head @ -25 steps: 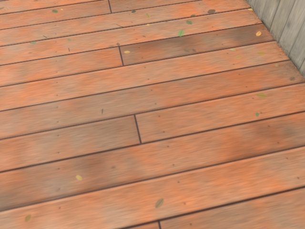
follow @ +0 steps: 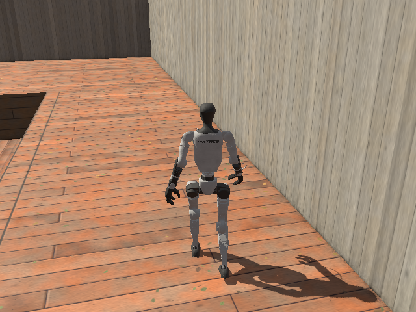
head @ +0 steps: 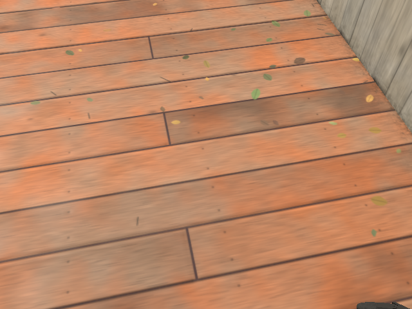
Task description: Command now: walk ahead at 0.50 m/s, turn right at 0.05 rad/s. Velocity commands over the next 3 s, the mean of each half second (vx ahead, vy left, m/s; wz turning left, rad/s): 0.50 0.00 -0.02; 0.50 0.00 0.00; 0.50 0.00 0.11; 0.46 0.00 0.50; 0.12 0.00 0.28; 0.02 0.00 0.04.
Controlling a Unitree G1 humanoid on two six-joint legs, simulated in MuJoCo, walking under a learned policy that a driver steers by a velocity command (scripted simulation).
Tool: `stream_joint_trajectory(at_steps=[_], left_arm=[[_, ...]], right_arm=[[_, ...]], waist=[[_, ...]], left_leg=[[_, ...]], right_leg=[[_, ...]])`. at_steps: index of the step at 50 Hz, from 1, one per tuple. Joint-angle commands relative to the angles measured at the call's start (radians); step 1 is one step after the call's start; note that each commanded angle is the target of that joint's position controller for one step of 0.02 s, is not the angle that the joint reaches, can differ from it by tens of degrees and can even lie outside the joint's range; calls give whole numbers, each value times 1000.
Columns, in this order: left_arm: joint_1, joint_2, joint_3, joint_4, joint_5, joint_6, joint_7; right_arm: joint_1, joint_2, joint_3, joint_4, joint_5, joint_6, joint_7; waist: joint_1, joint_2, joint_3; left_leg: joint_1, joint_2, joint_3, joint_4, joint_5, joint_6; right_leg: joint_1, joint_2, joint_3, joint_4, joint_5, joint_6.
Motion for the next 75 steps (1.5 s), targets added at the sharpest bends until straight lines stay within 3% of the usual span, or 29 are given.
stream_joint_trajectory(at_steps=[1, 2, 4, 8, 14, 20, 22, 24, 25, 26, 27, 28, 30, 32, 37, 41, 46, 49, 51, 52, 53, 54, 55, 57, 61, 65, 69, 72, 75], left_arm=[[18, 121, 9, -86, -26, -53, -12], [-72, 132, 9, -113, -38, -62, -14], [-122, 122, 18, -120, -11, -56, -6], [-92, 62, 9, -115, -1, -23, 0], [-293, 28, -8, -163, 2, -36, -13], [-431, 46, -13, -216, -10, -49, -45], [-384, 75, -3, -210, -10, -54, -51], [-142, 148, 35, -136, -2, -55, -43], [39, 224, 56, -102, 10, -51, -33], [68, 279, 65, -77, 5, -46, -39], [61, 176, 38, -90, -5, -47, -40], [-16, 143, 25, -101, -3, -49, -36], [-138, 106, 12, -119, 12, -51, -37], [-169, 78, 4, -116, 19, -58, -40], [-122, 126, 16, -74, 9, -64, -24], [-70, 138, 17, -42, 0, -55, -13], [3, 152, 23, 13, -11, -34, -8], [-22, 171, 31, 19, -13, -18, -1], [-41, 141, 18, 10, -6, -8, 3], [42, 61, -9, -15, 10, -18, -1], [91, 1, -30, 0, 9, -41, -9], [-1, 108, -3, -12, -19, -59, -16], [-83, 133, 3, -39, -35, -69, -18], [-129, 119, 10, -42, -15, -63, -7], [-112, 62, 6, -37, -4, -25, -2], [-251, 53, 4, -84, 11, -30, -4], [-396, 31, -8, -123, 2, -46, -19], [-473, 39, -12, -150, -6, -59, -36], [-440, 85, 0, -151, -8, -74, -44]], right_arm=[[347, -182, -50, 45, 21, 7, -9], [273, -149, -41, 27, 14, 11, -14], [169, -101, -23, 11, -9, 7, -13], [171, -127, -26, 29, -6, -4, -16], [251, -165, -34, 61, 10, 10, -40], [345, -183, -42, 108, 21, 40, -45], [329, -198, -48, 108, 22, 51, -50], [301, -178, -39, 98, 20, 61, -54], [316, -127, -17, 72, -5, 59, -55], [442, -12, 16, 67, 0, 36, -44], [368, -123, -8, 76, 21, 15, -37], [271, -165, -20, 42, 43, 1, -32], [205, -151, -23, 32, 23, 0, -40], [245, -119, -24, 43, 19, 22, -41], [144, -87, -18, 8, 1, 45, -45], [14, -60, -6, -25, 6, 35, -33], [-97, -73, -2, -72, 17, 24, -10], [-33, -113, -16, -66, 16, 16, 0], [239, -190, -59, 17, 9, 16, -11], [378, -284, -82, 41, -10, 20, -19], [417, -274, -77, 56, 4, 26, -13], [380, -199, -53, 50, 14, 24, -13], [297, -171, -44, 32, 13, 22, -16], [185, -118, -29, 12, -9, 17, -15], [185, -122, -29, 32, -7, 3, -18], [257, -145, -34, 63, 2, 11, -39], [332, -159, -38, 89, 15, 24, -51], [382, -159, -41, 108, 22, 38, -56], [371, -176, -53, 107, 24, 52, -65]], waist=[[-169, 193, -314], [-153, 126, -192], [-86, 59, -59], [-37, 81, -28], [-96, 59, 8], [-129, 73, 41], [-88, 92, 13], [36, 76, -140], [90, -47, -297], [15, -314, -400], [62, -199, -363], [54, -152, -223], [-2, -49, -90], [-53, -78, -76], [-50, -43, -11], [-7, -47, 18], [21, -54, 49], [-34, -81, 7], [-160, -54, -163], [-157, 118, -324], [-144, 294, -414], [-164, 204, -314], [-146, 155, -185], [-86, 82, -68], [-36, 88, -35], [-67, 54, 1], [-113, 57, 29], [-131, 67, 44], [-88, 99, 23]], left_leg=[[847, 375, -715, -245, -284, 243], [700, 338, -570, -267, -285, 201], [433, 266, -403, -331, -125, 164], [302, 235, -269, -419, 36, 184], [331, 172, -112, -440, 124, 132], [520, 253, -136, -359, 148, 117], [564, 270, -139, -290, 282, 96], [498, 195, -73, -7, 502, 50], [293, 131, -23, 313, 229, 12], [-104, -55, -51, 628, -442, -41], [-220, -6, -174, 735, -502, -27], [-280, 41, -155, 743, -412, -11], [-214, 120, -123, 645, -261, -19], [-117, 151, -130, 583, -208, -30], [-188, 163, -111, 357, -19, -78], [-133, 121, -67, 114, 173, -82], [-150, 94, -68, -15, 132, -50], [-39, 59, -43, -49, 24, -7], [356, 37, -23, -52, 43, 47], [743, 277, -361, -36, 0, 164], [903, 396, -743, -202, -188, 256], [838, 366, -702, -244, -312, 213], [696, 339, -571, -268, -280, 177], [442, 271, -398, -330, -121, 151], [319, 234, -262, -419, 24, 165], [349, 207, -193, -436, 122, 152], [363, 179, -167, -422, 91, 131], [432, 208, -207, -365, 83, 130], [481, 243, -263, -284, 126, 106]], right_leg=[[-682, -1, 106, 665, -84, -5], [-708, -57, 67, 642, 3, -17], [-623, -139, 38, 495, 132, -15], [-562, -174, 17, 358, 212, 18], [-558, -141, -36, -25, 545, 45], [-581, -103, -40, -182, 486, 10], [-504, -81, -53, -205, 408, -18], [-150, -41, -91, -228, 420, -72], [158, -228, 121, -189, 452, -139], [457, -418, 589, -310, 229, -294], [432, -397, 633, -379, 92, -262], [309, -367, 494, -401, 122, -223], [55, -303, 317, -457, 314, -203], [-55, -266, 232, -513, 389, -199], [-96, -246, 102, -587, 481, -209], [-92, -202, 6, -594, 481, -169], [60, -266, 14, -533, 496, -154], [127, -289, 14, -429, 700, -124], [24, -202, -58, -108, 858, -73], [-307, -94, -107, 267, 543, -14], [-566, 41, -11, 497, -114, 15], [-681, -19, 70, 599, -110, -4], [-723, -72, 37, 590, -13, -20], [-634, -150, 17, 484, 141, -18], [-569, -183, 11, 359, 243, 10], [-635, -171, -1, 124, 451, 44], [-571, -112, -30, -100, 577, 59], [-557, -88, -18, -186, 553, 56], [-463, -74, -4, -240, 464, 31]])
